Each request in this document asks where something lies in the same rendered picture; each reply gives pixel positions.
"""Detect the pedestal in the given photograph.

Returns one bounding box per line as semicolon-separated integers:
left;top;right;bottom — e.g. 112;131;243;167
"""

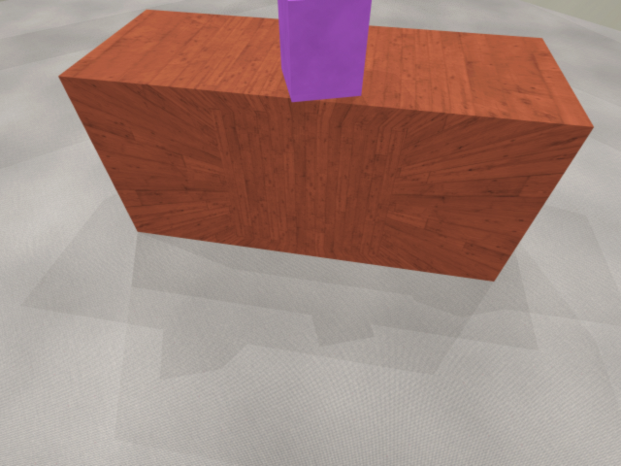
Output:
58;10;594;282

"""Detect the carton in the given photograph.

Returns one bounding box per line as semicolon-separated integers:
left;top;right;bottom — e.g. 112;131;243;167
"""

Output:
278;0;372;102

